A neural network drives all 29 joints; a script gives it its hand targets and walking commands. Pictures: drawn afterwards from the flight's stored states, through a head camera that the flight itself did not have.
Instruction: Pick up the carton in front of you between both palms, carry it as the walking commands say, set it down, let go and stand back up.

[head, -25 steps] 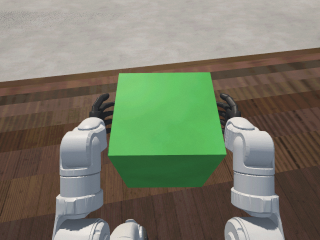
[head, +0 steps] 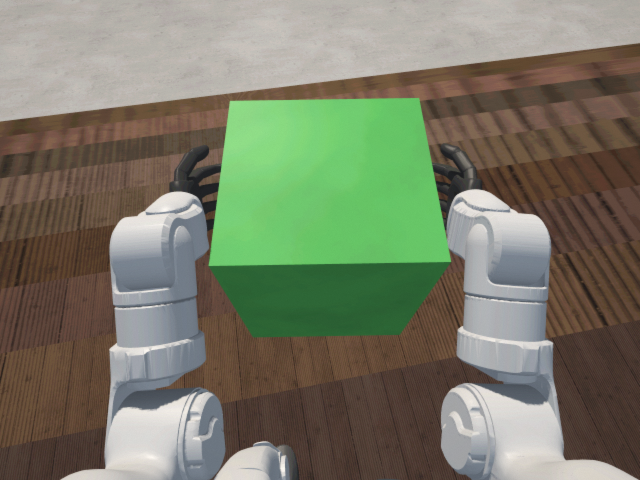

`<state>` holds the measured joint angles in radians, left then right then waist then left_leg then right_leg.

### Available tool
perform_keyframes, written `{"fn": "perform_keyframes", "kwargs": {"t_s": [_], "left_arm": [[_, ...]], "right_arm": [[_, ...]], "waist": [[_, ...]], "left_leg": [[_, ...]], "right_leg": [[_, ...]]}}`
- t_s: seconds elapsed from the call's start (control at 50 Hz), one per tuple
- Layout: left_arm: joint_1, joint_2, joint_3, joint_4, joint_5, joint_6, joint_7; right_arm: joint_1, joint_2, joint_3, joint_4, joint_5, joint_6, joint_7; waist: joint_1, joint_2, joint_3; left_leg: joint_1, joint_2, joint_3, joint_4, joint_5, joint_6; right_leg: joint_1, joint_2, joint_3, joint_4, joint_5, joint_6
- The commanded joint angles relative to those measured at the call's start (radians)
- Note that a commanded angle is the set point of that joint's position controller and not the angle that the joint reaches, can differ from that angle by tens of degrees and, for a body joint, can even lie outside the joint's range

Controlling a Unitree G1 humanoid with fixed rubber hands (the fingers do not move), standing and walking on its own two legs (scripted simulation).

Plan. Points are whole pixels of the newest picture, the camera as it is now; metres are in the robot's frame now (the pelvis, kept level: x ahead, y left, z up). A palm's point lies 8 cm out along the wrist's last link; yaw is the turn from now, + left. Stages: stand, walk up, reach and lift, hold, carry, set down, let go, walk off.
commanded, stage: carry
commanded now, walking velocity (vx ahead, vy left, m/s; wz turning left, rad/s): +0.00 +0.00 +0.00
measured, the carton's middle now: (325, 232) +0.39 +0.00 +0.03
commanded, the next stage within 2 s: none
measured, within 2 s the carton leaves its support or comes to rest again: neither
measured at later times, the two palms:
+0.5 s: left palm (211, 224) +0.35 +0.12 +0.11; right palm (500, 223) +0.35 -0.18 +0.11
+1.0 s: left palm (190, 260) +0.30 +0.13 +0.13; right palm (506, 260) +0.30 -0.17 +0.13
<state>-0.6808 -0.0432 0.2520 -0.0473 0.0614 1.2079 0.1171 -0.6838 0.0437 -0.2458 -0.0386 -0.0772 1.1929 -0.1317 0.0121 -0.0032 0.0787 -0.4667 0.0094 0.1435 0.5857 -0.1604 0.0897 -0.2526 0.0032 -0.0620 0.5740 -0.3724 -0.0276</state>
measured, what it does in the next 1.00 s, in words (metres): stands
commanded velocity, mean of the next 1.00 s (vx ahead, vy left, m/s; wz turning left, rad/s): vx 0.00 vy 0.00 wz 0.00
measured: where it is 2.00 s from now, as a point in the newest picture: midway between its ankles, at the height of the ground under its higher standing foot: (313, 452)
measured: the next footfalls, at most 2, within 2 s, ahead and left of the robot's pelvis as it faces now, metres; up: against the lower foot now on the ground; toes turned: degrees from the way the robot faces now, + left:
right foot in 1.92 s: +0.28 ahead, -0.06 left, +0.00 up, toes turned -1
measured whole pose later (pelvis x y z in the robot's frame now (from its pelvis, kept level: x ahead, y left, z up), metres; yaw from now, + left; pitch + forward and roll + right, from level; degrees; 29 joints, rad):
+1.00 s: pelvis -0.04 -0.01 +0.00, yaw +0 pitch +0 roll +0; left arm -0.67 0.00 0.21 0.21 0.06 1.23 0.12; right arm -0.68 0.00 -0.21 0.24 -0.06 1.21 -0.13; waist 0.00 -0.01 -0.06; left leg -0.38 0.02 0.13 0.52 -0.15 0.04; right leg -0.20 0.03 -0.07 0.57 -0.38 -0.06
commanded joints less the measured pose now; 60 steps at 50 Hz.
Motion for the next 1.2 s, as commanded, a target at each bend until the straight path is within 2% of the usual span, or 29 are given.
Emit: {"fn": "perform_keyframes", "kwargs": {"t_s": [0.0, 0.02, 0.04, 0.06, 0.08, 0.1, 0.12, 0.14, 0.16, 0.2, 0.22, 0.24, 0.26, 0.3, 0.32, 0.34, 0.36, 0.38, 0.4, 0.42, 0.46, 0.48, 0.5, 0.54, 0.6, 0.66, 0.92, 1.16, 1.18], "left_arm": [[-0.655, -1.028, -0.747, -0.074, -0.420, -0.007, -0.224], [-0.666, -1.024, -0.752, -0.081, -0.423, -0.010, -0.228], [-0.672, -1.020, -0.757, -0.085, -0.424, -0.011, -0.229], [-0.673, -1.016, -0.759, -0.087, -0.422, -0.012, -0.230], [-0.665, -1.015, -0.758, -0.082, -0.418, -0.011, -0.229], [-0.653, -1.016, -0.755, -0.071, -0.412, -0.011, -0.228], [-0.642, -1.014, -0.747, -0.057, -0.407, -0.010, -0.228], [-0.641, -1.006, -0.737, -0.044, -0.402, -0.009, -0.228], [-0.639, -0.999, -0.726, -0.025, -0.400, -0.007, -0.230], [-0.607, -0.996, -0.709, 0.020, -0.400, -0.003, -0.237], [-0.607, -0.995, -0.703, 0.031, -0.402, -0.005, -0.242], [-0.619, -0.997, -0.698, 0.029, -0.405, -0.009, -0.245], [-0.640, -0.998, -0.697, 0.023, -0.406, -0.011, -0.246], [-0.658, -1.001, -0.697, 0.020, -0.404, -0.015, -0.245], [-0.659, -1.006, -0.696, 0.018, -0.404, -0.015, -0.243], [-0.669, -1.007, -0.696, 0.009, -0.401, -0.015, -0.239], [-0.684, -1.011, -0.698, 0.001, -0.402, -0.014, -0.235], [-0.692, -1.016, -0.700, -0.001, -0.405, -0.013, -0.232], [-0.695, -1.020, -0.698, 0.001, -0.409, -0.010, -0.230], [-0.694, -1.020, -0.693, 0.011, -0.411, -0.006, -0.229], [-0.670, -1.017, -0.677, 0.051, -0.408, 0.000, -0.230], [-0.661, -1.019, -0.670, 0.070, -0.405, -0.001, -0.231], [-0.664, -1.024, -0.668, 0.074, -0.404, -0.005, -0.233], [-0.693, -1.035, -0.666, 0.066, -0.408, -0.009, -0.236], [-0.715, -1.041, -0.665, 0.061, -0.413, -0.010, -0.236], [-0.712, -1.041, -0.659, 0.075, -0.411, -0.008, -0.235], [-0.723, -1.057, -0.615, 0.154, -0.403, -0.010, -0.236], [-0.733, -1.066, -0.607, 0.150, -0.408, -0.009, -0.228], [-0.731, -1.066, -0.608, 0.147, -0.409, -0.009, -0.228]], "right_arm": [[-0.647, 1.034, 0.740, -0.068, 0.413, 0.001, 0.221], [-0.659, 1.036, 0.746, -0.069, 0.419, -0.001, 0.225], [-0.663, 1.036, 0.752, -0.065, 0.427, -0.002, 0.228], [-0.656, 1.036, 0.754, -0.056, 0.433, -0.002, 0.232], [-0.646, 1.036, 0.756, -0.045, 0.438, -0.001, 0.235], [-0.644, 1.038, 0.758, -0.036, 0.441, 0.000, 0.238], [-0.648, 1.039, 0.758, -0.026, 0.442, 0.000, 0.241], [-0.646, 1.043, 0.757, -0.016, 0.443, 0.000, 0.242], [-0.634, 1.044, 0.753, -0.005, 0.443, 0.000, 0.243], [-0.624, 1.043, 0.737, 0.013, 0.434, -0.003, 0.240], [-0.634, 1.051, 0.733, 0.012, 0.430, -0.003, 0.238], [-0.660, 1.058, 0.732, 0.007, 0.437, -0.003, 0.238], [-0.684, 1.066, 0.734, 0.008, 0.445, -0.002, 0.240], [-0.700, 1.071, 0.727, 0.021, 0.459, -0.003, 0.246], [-0.702, 1.068, 0.724, 0.032, 0.462, -0.004, 0.249], [-0.686, 1.070, 0.721, 0.044, 0.465, -0.006, 0.251], [-0.684, 1.073, 0.719, 0.044, 0.469, -0.007, 0.253], [-0.691, 1.075, 0.714, 0.043, 0.472, -0.008, 0.252], [-0.696, 1.075, 0.708, 0.044, 0.471, -0.007, 0.251], [-0.691, 1.073, 0.700, 0.052, 0.467, -0.005, 0.249], [-0.660, 1.065, 0.680, 0.080, 0.453, -0.001, 0.246], [-0.659, 1.066, 0.673, 0.087, 0.448, 0.000, 0.246], [-0.676, 1.070, 0.673, 0.081, 0.450, 0.000, 0.248], [-0.715, 1.080, 0.676, 0.072, 0.459, -0.002, 0.251], [-0.734, 1.084, 0.671, 0.073, 0.464, -0.002, 0.250], [-0.727, 1.079, 0.661, 0.088, 0.459, 0.000, 0.249], [-0.729, 1.077, 0.605, 0.162, 0.438, 0.001, 0.253], [-0.740, 1.083, 0.598, 0.155, 0.443, 0.003, 0.249], [-0.741, 1.084, 0.599, 0.152, 0.442, 0.003, 0.249]], "waist": [[-0.003, -0.096, -0.660], [-0.005, -0.083, -0.646], [-0.011, -0.052, -0.643], [-0.021, -0.001, -0.651], [-0.029, 0.060, -0.658], [-0.028, 0.113, -0.647], [-0.020, 0.128, -0.635], [-0.017, 0.118, -0.624], [-0.018, 0.070, -0.617], [-0.010, -0.119, -0.610], [0.000, -0.187, -0.576], [0.010, -0.198, -0.550], [0.012, -0.176, -0.535], [-0.009, -0.130, -0.542], [-0.009, -0.081, -0.578], [-0.016, -0.028, -0.610], [-0.021, 0.017, -0.616], [-0.017, 0.045, -0.612], [-0.013, 0.061, -0.603], [-0.012, 0.056, -0.593], [-0.012, -0.016, -0.571], [-0.010, -0.051, -0.564], [-0.010, -0.069, -0.557], [-0.011, -0.061, -0.550], [-0.011, -0.029, -0.534], [-0.012, -0.010, -0.517], [-0.016, -0.001, -0.481], [-0.015, 0.003, -0.505], [-0.013, 0.002, -0.514]], "left_leg": [[0.279, 0.033, -0.035, -0.017, 0.413, 0.022], [0.319, 0.033, -0.034, -0.042, 0.440, 0.019], [0.399, 0.054, -0.053, -0.043, 0.560, 0.028], [0.507, 0.098, -0.094, -0.019, 0.755, 0.049], [0.616, 0.154, -0.144, 0.016, 0.972, 0.081], [0.680, 0.190, -0.178, 0.029, 1.094, 0.105], [0.672, 0.194, -0.174, 0.039, 1.093, 0.106], [0.603, 0.172, -0.148, 0.044, 1.007, 0.088], [0.479, 0.135, -0.122, 0.039, 0.822, 0.062], [0.160, 0.040, -0.044, 0.048, 0.270, -0.004], [0.045, -0.011, -0.002, 0.030, -0.015, -0.037], [0.015, -0.026, 0.002, 0.004, -0.109, -0.053], [0.050, -0.022, -0.003, -0.024, -0.082, -0.054], [0.240, 0.014, -0.019, -0.073, 0.189, -0.034], [0.365, 0.072, -0.069, -0.002, 0.457, 0.002], [0.449, 0.127, -0.119, 0.027, 0.653, 0.033], [0.483, 0.163, -0.148, 0.022, 0.768, 0.055], [0.477, 0.179, -0.161, 0.009, 0.806, 0.061], [0.451, 0.175, -0.155, 0.003, 0.771, 0.054], [0.407, 0.158, -0.140, 0.003, 0.672, 0.041], [0.295, 0.109, -0.102, 0.018, 0.395, 0.009], [0.269, 0.093, -0.091, 0.015, 0.281, -0.005], [0.277, 0.087, -0.087, -0.001, 0.213, -0.015], [0.300, 0.098, -0.099, -0.012, 0.217, -0.013], [0.325, 0.126, -0.128, -0.041, 0.253, -0.001], [0.324, 0.133, -0.140, -0.065, 0.223, 0.000], [0.312, 0.141, -0.156, -0.108, 0.145, -0.003], [0.313, 0.144, -0.157, -0.108, 0.174, 0.002], [0.309, 0.138, -0.155, -0.111, 0.115, 0.006]], "right_leg": [[0.279, -0.128, 0.075, 0.092, 1.049, -0.016], [0.240, -0.125, 0.071, 0.100, 1.010, -0.010], [0.167, -0.112, 0.064, 0.108, 0.897, 0.003], [0.066, -0.094, 0.057, 0.113, 0.708, 0.021], [-0.042, -0.069, 0.046, 0.078, 0.456, 0.038], [-0.109, -0.040, 0.038, -0.015, 0.182, 0.043], [-0.081, -0.030, 0.031, -0.140, 0.123, 0.038], [0.017, -0.028, 0.014, -0.200, 0.252, 0.035], [0.148, -0.044, 0.017, -0.174, 0.493, 0.030], [0.418, -0.162, 0.079, -0.012, 1.183, -0.005], [0.474, -0.206, 0.103, 0.008, 1.381, -0.037], [0.476, -0.222, 0.116, 0.004, 1.417, -0.064], [0.445, -0.217, 0.109, 0.005, 1.357, -0.069], [0.300, -0.182, 0.067, 0.039, 1.157, -0.040], [0.200, -0.159, 0.061, 0.069, 1.006, -0.009], [0.115, -0.139, 0.062, 0.074, 0.792, 0.014], [0.069, -0.117, 0.064, 0.051, 0.584, 0.025], [0.070, -0.098, 0.064, 0.010, 0.430, 0.026], [0.099, -0.092, 0.066, -0.030, 0.381, 0.022], [0.143, -0.101, 0.073, -0.048, 0.439, 0.015], [0.224, -0.148, 0.095, -0.030, 0.743, -0.003], [0.230, -0.174, 0.104, -0.021, 0.850, -0.017], [0.205, -0.185, 0.108, -0.017, 0.861, -0.030], [0.172, -0.171, 0.101, -0.030, 0.748, -0.031], [0.125, -0.138, 0.097, -0.059, 0.464, -0.031], [0.101, -0.131, 0.106, -0.082, 0.341, -0.034], [0.046, -0.123, 0.117, -0.112, 0.207, -0.040], [0.045, -0.118, 0.117, -0.095, 0.217, -0.043], [0.046, -0.113, 0.116, -0.101, 0.163, -0.047]]}}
